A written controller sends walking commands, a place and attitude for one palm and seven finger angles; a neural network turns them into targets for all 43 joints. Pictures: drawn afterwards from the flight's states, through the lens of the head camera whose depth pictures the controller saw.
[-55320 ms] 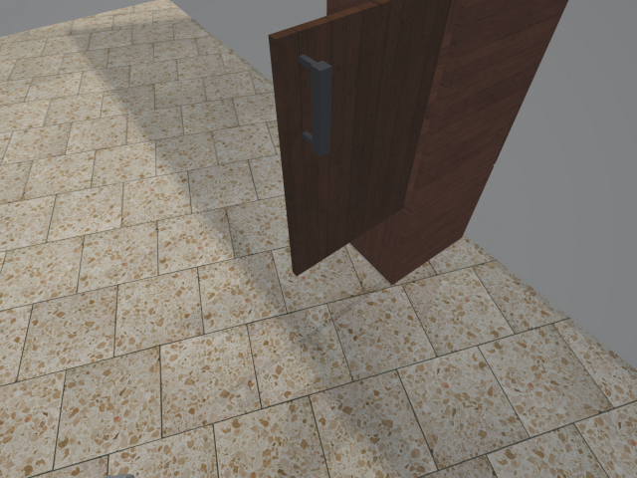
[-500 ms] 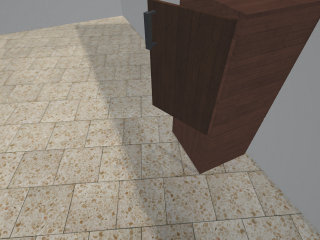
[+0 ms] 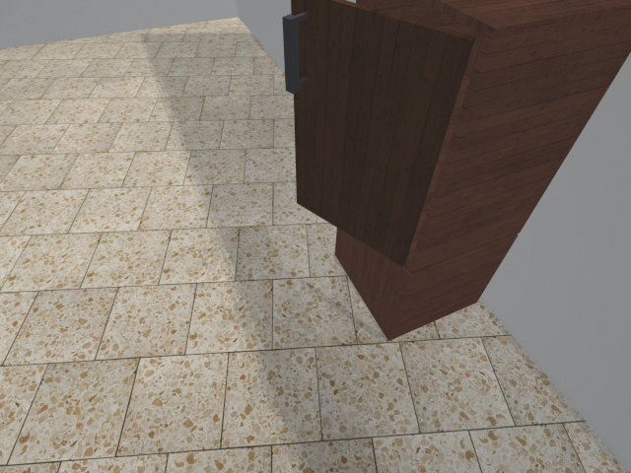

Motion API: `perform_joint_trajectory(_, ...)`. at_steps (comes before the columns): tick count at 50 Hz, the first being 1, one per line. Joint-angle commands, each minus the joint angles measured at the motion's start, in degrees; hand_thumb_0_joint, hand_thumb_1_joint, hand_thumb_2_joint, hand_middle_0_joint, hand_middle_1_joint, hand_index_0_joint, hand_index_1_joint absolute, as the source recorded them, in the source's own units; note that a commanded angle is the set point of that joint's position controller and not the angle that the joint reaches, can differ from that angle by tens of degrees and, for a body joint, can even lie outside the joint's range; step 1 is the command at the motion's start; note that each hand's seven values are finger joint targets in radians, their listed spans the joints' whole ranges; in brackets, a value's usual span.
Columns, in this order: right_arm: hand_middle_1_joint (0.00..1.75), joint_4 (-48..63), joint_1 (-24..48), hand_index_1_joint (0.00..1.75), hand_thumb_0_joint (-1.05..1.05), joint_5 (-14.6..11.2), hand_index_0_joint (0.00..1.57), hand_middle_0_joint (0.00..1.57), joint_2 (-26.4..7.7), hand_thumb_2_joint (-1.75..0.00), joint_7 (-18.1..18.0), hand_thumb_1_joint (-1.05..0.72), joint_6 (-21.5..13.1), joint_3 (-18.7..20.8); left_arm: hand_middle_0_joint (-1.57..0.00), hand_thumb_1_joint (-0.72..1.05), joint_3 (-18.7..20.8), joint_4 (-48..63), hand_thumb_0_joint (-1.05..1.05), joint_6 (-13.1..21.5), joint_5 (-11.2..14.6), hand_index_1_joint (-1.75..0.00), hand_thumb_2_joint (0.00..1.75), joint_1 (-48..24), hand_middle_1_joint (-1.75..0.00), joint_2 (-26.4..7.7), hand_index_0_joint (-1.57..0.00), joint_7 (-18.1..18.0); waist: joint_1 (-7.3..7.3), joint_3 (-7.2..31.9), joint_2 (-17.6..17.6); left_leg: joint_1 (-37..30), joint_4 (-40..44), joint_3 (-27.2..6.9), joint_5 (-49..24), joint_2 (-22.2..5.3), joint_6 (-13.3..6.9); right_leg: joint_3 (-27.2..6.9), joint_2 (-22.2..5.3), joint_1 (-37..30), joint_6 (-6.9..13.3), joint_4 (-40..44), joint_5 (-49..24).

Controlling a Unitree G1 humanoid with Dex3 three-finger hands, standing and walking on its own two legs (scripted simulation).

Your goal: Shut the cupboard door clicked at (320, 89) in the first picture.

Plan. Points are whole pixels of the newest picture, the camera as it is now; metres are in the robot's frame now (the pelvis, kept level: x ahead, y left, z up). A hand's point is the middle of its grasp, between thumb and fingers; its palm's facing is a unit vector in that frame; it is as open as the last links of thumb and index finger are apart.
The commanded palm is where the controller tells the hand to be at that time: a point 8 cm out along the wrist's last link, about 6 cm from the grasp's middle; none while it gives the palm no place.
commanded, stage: look to check the result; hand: left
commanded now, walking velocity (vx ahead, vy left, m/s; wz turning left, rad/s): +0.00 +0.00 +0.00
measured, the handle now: (297, 53) +0.89 +0.09 +0.13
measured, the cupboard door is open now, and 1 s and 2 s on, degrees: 26 26 26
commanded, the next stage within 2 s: walk to a spot facing it in 0.40 s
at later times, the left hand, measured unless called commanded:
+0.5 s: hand out of the picture +0.04 +0.20 -0.17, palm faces +0.01 -0.97 -0.25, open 7.4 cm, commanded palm none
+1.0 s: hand out of the picture -0.01 +0.22 -0.20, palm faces +0.23 -0.95 -0.19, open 7.4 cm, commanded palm none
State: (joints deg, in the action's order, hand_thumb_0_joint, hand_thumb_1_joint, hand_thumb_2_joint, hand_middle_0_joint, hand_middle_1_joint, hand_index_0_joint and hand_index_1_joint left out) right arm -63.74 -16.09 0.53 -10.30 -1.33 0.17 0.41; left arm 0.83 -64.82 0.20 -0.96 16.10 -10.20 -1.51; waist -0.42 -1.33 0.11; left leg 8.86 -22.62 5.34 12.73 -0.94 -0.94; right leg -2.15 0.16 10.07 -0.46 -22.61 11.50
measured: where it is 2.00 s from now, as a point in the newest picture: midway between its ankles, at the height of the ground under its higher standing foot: outside the picture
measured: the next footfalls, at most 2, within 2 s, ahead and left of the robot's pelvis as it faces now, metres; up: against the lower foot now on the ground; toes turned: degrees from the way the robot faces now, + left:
right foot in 1.44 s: +0.05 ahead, -0.11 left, +0.00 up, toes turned +29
left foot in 1.88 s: -0.09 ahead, +0.10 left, +0.00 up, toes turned +48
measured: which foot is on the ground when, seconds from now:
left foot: down 0.00-1.00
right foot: down 0.00-0.90, up 0.92-1.00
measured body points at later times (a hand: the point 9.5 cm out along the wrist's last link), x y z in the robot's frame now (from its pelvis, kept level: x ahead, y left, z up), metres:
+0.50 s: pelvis +0.01 -0.01 +0.00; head +0.01 +0.00 +0.45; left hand +0.04 +0.25 -0.15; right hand +0.04 -0.27 -0.15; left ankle +0.00 +0.10 -0.74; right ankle +0.01 -0.13 -0.74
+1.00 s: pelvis -0.02 +0.03 -0.01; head +0.01 +0.07 +0.43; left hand -0.02 +0.28 -0.18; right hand +0.06 -0.21 -0.15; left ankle -0.01 +0.10 -0.74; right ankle -0.01 -0.12 -0.70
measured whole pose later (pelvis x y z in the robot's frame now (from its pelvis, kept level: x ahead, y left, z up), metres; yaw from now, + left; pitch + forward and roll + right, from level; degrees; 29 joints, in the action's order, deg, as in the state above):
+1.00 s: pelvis -0.02 +0.03 -0.01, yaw +12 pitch -1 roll -2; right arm -57.0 -13.8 1.5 -9.5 -0.1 2.4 1.6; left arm 4.0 -57.4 -3.9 -1.4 11.2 -12.5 -1.7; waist -0.6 -5.3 -2.8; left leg 17.4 -33.8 1.2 15.8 1.8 -4.0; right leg 2.1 -2.8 21.5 -1.8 -53.2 25.8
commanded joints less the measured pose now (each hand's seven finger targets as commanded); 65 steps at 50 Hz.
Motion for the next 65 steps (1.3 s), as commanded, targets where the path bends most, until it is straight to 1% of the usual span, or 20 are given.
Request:
perform_joint_trajectory(1,0.30,2.1,-1.9,0.30,0.00,0.1,0.20,0.20,-8.1,-0.90,-0.7,-0.90,-0.8,1.7,-0.20,0.90,1.0,1.9,0.00,1.1,0.0,-0.30,0.90,1.7,-0.30,-7.8,-0.20,-0.5,-0.34,-1.4,-0.5,-1.3,4.7,-5.9,-4.9,-6.0,-0.8,-3.7,-4.6,2.9,2.6,3.8,-6.8)
perform_joint_trajectory(24,0.30,2.6,3.6,0.30,0.00,0.2,0.20,0.20,-13.2,-0.90,-0.4,-0.90,-1.1,2.2,-0.20,0.90,1.6,2.7,0.00,1.7,0.1,-0.30,0.90,-3.2,-0.30,-13.1,-0.20,0.1,-0.18,0.1,0.5,-3.2,5.6,-6.3,-7.2,-6.3,-0.4,-4.3,-5.3,0.3,3.0,5.5,-10.3)
perform_joint_trajectory(27,0.30,2.7,4.3,0.30,0.00,0.3,0.20,0.20,-13.3,-0.90,-0.3,-0.90,-1.0,2.1,-0.20,0.90,1.5,2.8,0.00,1.6,0.2,-0.30,0.90,-4.1,-0.30,-13.5,-0.20,0.1,-0.24,-0.5,0.6,-2.2,5.9,-6.5,-6.4,-6.2,-0.3,-3.8,-5.7,-0.2,2.8,5.6,-9.4)
perform_joint_trajectory(30,0.30,2.7,2.7,0.30,0.00,0.3,0.20,0.20,-8.6,-0.90,0.0,-0.90,0.0,1.1,-0.20,0.90,1.1,2.8,0.00,0.6,0.3,-0.30,0.90,-2.1,-0.30,-9.8,-0.20,-0.3,-0.08,-0.5,-0.2,-0.1,3.5,-6.6,-8.4,-5.5,0.3,-2.1,-6.6,-0.3,1.7,2.9,-10.1)
perform_joint_trajectory(32,0.30,3.3,2.4,0.30,0.00,0.3,0.20,0.20,-8.7,-0.90,0.1,-0.90,0.5,1.3,-0.20,0.90,1.5,3.5,0.00,0.2,0.2,-0.30,0.90,-1.6,-0.30,-10.5,-0.20,-0.4,0.14,-0.3,-0.9,1.7,1.5,-7.0,-8.8,-5.0,0.3,-1.8,-7.3,-0.5,1.7,1.2,-10.7)
perform_joint_trajectory(34,0.30,4.4,2.6,0.30,0.00,0.1,0.20,0.20,-9.2,-0.90,0.2,-0.90,0.8,1.7,-0.20,0.90,2.3,4.6,0.00,0.0,0.1,-0.30,0.90,-1.1,-0.30,-11.8,-0.20,-0.5,0.51,0.8,-2.1,3.3,-1.9,-6.7,-9.8,-3.9,0.5,-1.9,-8.8,-1.4,2.6,0.2,-13.1)
perform_joint_trajectory(37,0.30,5.7,2.3,0.30,0.00,0.1,0.20,0.20,-8.2,-0.90,0.4,-0.90,1.3,2.4,-0.20,0.90,3.5,6.2,0.00,-0.3,0.1,-0.30,0.90,-1.0,-0.30,-13.2,-0.20,-0.8,0.60,2.1,-6.2,6.5,-9.9,-5.2,-5.7,-1.1,1.4,-4.1,-13.9,-2.6,5.9,0.8,-14.6)
perform_joint_trajectory(39,0.30,7.2,2.8,0.30,0.00,0.1,0.20,0.20,-7.6,-0.90,0.5,-0.90,1.9,2.8,-0.20,0.90,3.9,7.5,0.00,-0.5,-0.2,-0.30,0.90,-1.0,-0.30,-13.3,-0.20,-1.0,0.99,1.4,-10.3,10.4,-18.8,-4.6,8.7,0.3,1.9,-5.1,-17.4,-3.0,9.4,1.7,-18.8)
perform_joint_trajectory(41,0.30,8.2,2.9,0.30,0.00,0.1,0.20,0.20,-6.9,-0.90,0.7,-0.90,2.3,3.2,-0.20,0.90,4.4,8.9,0.00,-0.6,-0.8,-0.30,0.90,-2.5,-0.30,-13.2,-0.20,-1.3,0.57,-0.4,-11.3,12.1,-22.2,-5.3,16.1,-1.0,1.9,-4.8,-20.3,-1.1,11.3,1.4,-20.1)
perform_joint_trajectory(43,0.30,8.3,0.9,0.30,0.00,-0.1,0.20,0.20,-6.7,-0.90,1.1,-0.90,2.1,3.2,-0.20,0.90,4.7,10.2,0.00,-0.7,-0.7,-0.30,0.90,-4.5,-0.30,-12.8,-0.20,-1.2,-1.27,-0.6,-9.1,7.8,-12.7,-5.8,10.4,-2.6,1.9,-0.9,-19.2,1.5,8.7,-3.9,-20.1)
perform_joint_trajectory(44,0.30,8.0,-2.2,0.30,0.00,0.0,0.20,0.20,-8.0,-0.90,1.3,-0.90,1.6,3.4,-0.20,0.90,4.6,11.2,0.00,-1.0,-0.4,-0.30,0.90,-5.5,-0.30,-11.8,-0.20,-1.1,-2.61,0.9,-0.9,2.0,-3.5,-10.1,-4.7,-5.0,0.8,4.2,-14.8,6.5,4.3,-11.1,-11.7)
perform_joint_trajectory(45,0.30,8.3,-3.9,0.30,0.00,1.0,0.20,0.20,-12.4,-0.90,1.0,-0.90,1.2,4.1,-0.20,0.90,4.2,12.6,0.00,-1.7,0.3,-0.30,0.90,-3.9,-0.30,-8.1,-0.20,-0.8,-2.64,0.1,17.6,0.2,3.9,-26.8,-17.9,-14.8,-3.3,9.9,-5.1,15.2,-1.5,-23.1,11.2)
perform_joint_trajectory(46,0.30,7.5,-6.2,0.30,0.00,1.7,0.20,0.20,-14.4,-0.90,0.1,-0.90,1.7,4.9,-0.20,0.90,3.9,14.1,0.00,-2.3,0.1,-0.30,0.90,-7.3,-0.30,-7.7,-0.20,-0.9,-4.28,-0.8,18.3,1.6,7.9,-32.6,-21.1,-19.3,-7.7,5.1,-2.0,18.4,-1.9,-33.3,23.2)
perform_joint_trajectory(47,0.30,7.5,-5.0,0.30,0.00,1.5,0.20,0.20,-13.7,-0.90,0.1,-0.90,1.9,4.7,-0.20,0.90,4.3,13.4,0.00,-2.8,-0.4,-0.30,0.90,-6.4,-0.30,-8.4,-0.20,-0.9,-2.82,-0.6,13.5,4.4,9.0,-28.9,-8.9,-17.6,-7.0,1.0,-3.7,17.4,-0.7,-37.4,19.2)
perform_joint_trajectory(48,0.30,8.9,-2.9,0.30,0.00,1.3,0.20,0.20,-12.8,-0.90,-0.1,-0.90,1.7,4.5,-0.20,0.90,4.6,13.1,0.00,-2.9,-0.6,-0.30,0.90,-6.5,-0.30,-8.4,-0.20,-0.7,-2.01,-2.5,12.3,6.8,10.2,-28.6,-1.5,-15.2,-5.4,0.5,-4.2,19.5,-0.9,-39.3,15.4)
perform_joint_trajectory(49,0.30,9.8,-1.3,0.30,0.00,1.3,0.20,0.20,-12.0,-0.90,-0.3,-0.90,1.4,4.2,-0.20,0.90,4.8,13.0,0.00,-2.7,-0.8,-0.30,0.90,-6.4,-0.30,-8.9,-0.20,-0.3,-1.18,-2.7,8.6,5.9,9.1,-28.1,-1.2,-14.1,-4.9,0.0,-4.2,21.0,-1.3,-40.4,12.5)
perform_joint_trajectory(51,0.30,10.2,-0.6,0.30,0.00,1.2,0.20,0.20,-11.6,-0.90,-0.6,-0.90,1.0,4.2,-0.20,0.90,4.9,12.8,0.00,-2.1,-0.7,-0.30,0.90,-5.4,-0.30,-8.3,-0.20,0.0,-0.69,-0.6,5.8,2.5,8.2,-25.6,-5.4,-12.2,-4.7,-0.3,-4.0,22.6,-2.4,-41.2,8.4)
perform_joint_trajectory(55,0.30,10.6,-1.3,0.30,0.00,0.9,0.20,0.20,-11.5,-0.90,-0.8,-0.90,0.6,4.7,-0.20,0.90,4.8,13.3,0.00,-1.8,-0.5,-0.30,0.90,-4.5,-0.30,-7.9,-0.20,0.1,-0.93,5.0,5.6,-3.8,6.4,-25.1,-9.7,-10.6,-6.2,-0.3,-3.3,23.3,-3.6,-38.8,7.3)
perform_joint_trajectory(61,0.30,10.8,-2.0,0.30,0.00,1.2,0.20,0.20,-12.2,-0.90,-0.4,-0.90,1.4,5.6,-0.20,0.90,4.6,15.4,0.00,-1.9,-0.5,-0.30,0.90,-7.3,-0.30,-7.8,-0.20,0.0,-2.32,4.5,8.1,-3.0,6.0,-29.9,-8.2,-10.0,-8.0,0.2,-1.7,21.0,-3.9,-30.3,10.8)
perform_joint_trajectory(65,0.30,11.5,-0.4,0.30,0.00,1.5,0.20,0.20,-13.3,-0.90,-0.1,-0.90,2.1,6.1,-0.20,0.90,4.2,15.9,0.00,-1.9,-0.1,-0.30,0.90,-6.6,-0.30,-7.9,-0.20,-0.2,-1.77,4.4,9.7,0.7,5.3,-32.7,-7.6,-8.5,-7.9,0.6,0.4,14.5,-3.0,-21.2,12.5)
